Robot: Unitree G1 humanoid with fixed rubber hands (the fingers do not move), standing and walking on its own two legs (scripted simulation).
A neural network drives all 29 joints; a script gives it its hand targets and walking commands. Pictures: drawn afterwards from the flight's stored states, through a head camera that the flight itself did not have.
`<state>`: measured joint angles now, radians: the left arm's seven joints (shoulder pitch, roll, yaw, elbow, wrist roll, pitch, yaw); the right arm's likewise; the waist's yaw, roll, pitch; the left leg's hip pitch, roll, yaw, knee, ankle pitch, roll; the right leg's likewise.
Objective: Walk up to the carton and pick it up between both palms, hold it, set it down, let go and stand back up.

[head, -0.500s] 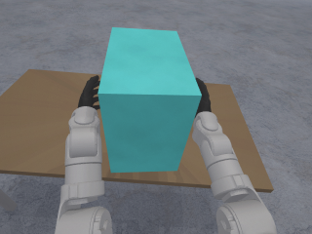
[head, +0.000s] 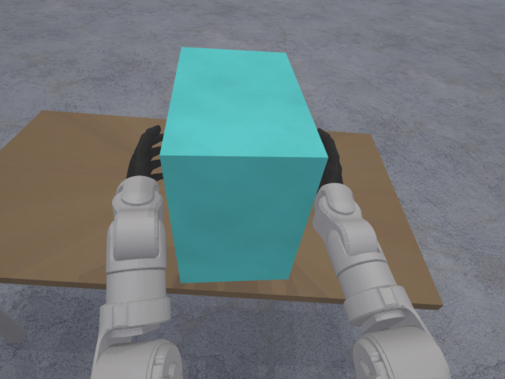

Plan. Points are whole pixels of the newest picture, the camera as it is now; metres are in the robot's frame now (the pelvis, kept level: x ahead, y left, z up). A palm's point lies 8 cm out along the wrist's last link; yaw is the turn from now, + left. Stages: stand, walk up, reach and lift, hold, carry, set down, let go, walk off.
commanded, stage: hold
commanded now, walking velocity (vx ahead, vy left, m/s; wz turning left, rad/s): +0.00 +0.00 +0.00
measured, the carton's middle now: (235, 163) +0.44 +0.00 +0.13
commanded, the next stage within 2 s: none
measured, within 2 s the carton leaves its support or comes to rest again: neither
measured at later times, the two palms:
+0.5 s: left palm (142, 179) +0.36 +0.14 +0.17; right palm (327, 181) +0.35 -0.13 +0.16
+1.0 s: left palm (143, 178) +0.36 +0.14 +0.17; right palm (327, 179) +0.36 -0.14 +0.16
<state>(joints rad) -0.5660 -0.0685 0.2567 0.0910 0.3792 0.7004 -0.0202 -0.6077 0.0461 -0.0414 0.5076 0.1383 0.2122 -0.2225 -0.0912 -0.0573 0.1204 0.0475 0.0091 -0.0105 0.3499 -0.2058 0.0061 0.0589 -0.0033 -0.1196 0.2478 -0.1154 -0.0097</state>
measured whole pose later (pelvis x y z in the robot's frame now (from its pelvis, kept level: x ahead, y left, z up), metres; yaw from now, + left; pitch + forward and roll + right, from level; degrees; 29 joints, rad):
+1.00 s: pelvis +0.00 +0.00 +0.00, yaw +0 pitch -10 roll -1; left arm -0.60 -0.06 0.27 0.15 0.37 0.68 -0.03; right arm -0.64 0.06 -0.08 0.55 0.11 0.21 -0.22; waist -0.09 -0.06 0.10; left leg 0.03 0.01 -0.01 0.34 -0.20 0.00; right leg 0.04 0.00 -0.12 0.26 -0.12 -0.01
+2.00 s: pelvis -0.01 -0.01 +0.00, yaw +0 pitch -12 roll -1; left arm -0.59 -0.06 0.28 0.11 0.38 0.72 -0.03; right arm -0.65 0.08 -0.09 0.54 0.09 0.22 -0.21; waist -0.08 -0.07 0.12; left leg 0.04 0.01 -0.02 0.35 -0.19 -0.01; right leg 0.04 0.00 -0.13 0.29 -0.12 -0.02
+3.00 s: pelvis +0.00 +0.00 +0.00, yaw +0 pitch -9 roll -1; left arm -0.60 -0.06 0.26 0.16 0.35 0.68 -0.01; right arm -0.64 0.06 -0.09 0.55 0.11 0.20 -0.21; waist -0.09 -0.05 0.09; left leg 0.00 0.01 -0.02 0.35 -0.19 0.00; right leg 0.01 -0.01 -0.13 0.27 -0.12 -0.02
